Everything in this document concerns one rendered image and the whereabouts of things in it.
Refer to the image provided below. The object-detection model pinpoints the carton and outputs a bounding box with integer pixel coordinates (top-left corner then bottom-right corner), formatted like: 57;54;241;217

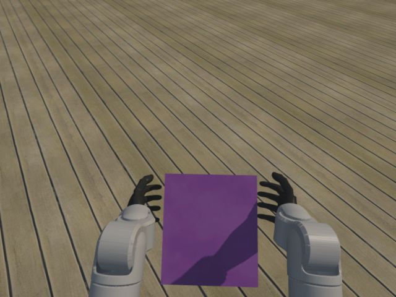
161;174;258;287

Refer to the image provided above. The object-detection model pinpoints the robot right forearm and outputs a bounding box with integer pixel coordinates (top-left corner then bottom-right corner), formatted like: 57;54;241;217
273;203;343;297

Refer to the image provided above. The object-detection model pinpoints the right robot hand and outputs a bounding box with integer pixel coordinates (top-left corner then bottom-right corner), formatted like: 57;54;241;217
257;172;297;223

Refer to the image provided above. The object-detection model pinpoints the robot left forearm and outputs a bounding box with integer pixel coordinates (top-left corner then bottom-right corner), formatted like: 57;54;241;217
88;204;155;297

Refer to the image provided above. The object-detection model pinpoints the left robot hand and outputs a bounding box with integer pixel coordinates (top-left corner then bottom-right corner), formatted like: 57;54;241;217
127;174;162;222

